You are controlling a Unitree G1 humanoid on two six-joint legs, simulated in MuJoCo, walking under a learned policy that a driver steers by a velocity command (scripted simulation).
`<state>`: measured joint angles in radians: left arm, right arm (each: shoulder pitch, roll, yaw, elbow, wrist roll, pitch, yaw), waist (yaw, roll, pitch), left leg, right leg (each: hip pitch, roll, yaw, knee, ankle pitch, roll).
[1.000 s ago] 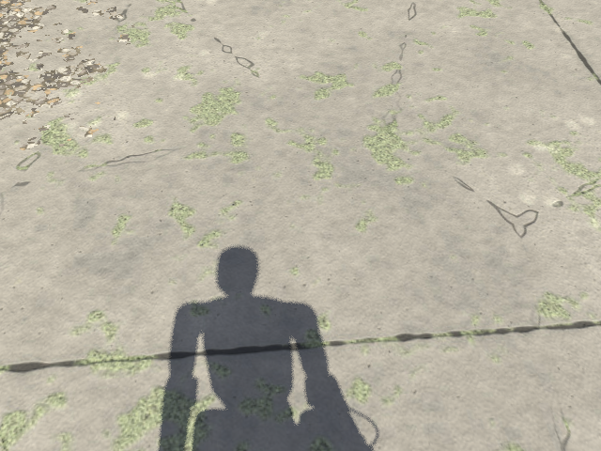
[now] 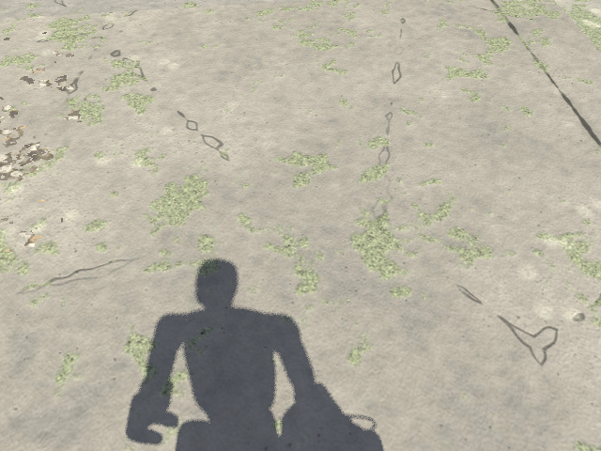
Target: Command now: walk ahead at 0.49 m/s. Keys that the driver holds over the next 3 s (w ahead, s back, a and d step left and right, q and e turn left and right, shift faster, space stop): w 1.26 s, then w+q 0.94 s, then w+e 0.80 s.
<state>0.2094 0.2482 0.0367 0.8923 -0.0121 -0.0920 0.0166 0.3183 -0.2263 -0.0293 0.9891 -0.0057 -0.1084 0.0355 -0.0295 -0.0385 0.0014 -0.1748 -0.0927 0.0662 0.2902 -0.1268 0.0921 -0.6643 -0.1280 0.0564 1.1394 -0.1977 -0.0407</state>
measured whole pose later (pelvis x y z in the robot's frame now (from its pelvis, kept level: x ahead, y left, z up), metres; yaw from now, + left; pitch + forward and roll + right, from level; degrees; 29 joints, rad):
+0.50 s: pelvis +0.28 -0.08 +0.00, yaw +1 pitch +1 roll +0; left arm 0.29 0.22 0.04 0.92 0.00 -0.11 -0.03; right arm 0.23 -0.28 -0.04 0.93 0.02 -0.09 0.00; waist 0.02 0.04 0.00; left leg -0.59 0.10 -0.03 1.12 -0.24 0.05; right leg -0.22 0.04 -0.06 0.34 -0.15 -0.07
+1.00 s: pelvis +0.55 -0.01 -0.01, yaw +1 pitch +1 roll +0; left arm 0.29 0.26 0.05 0.96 -0.02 -0.10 0.00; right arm 0.18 -0.24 -0.05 0.91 0.00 -0.10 0.03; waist 0.00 -0.03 0.02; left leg -0.34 -0.03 0.06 0.46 -0.15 0.07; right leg -0.44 -0.06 0.03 1.19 -0.35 -0.05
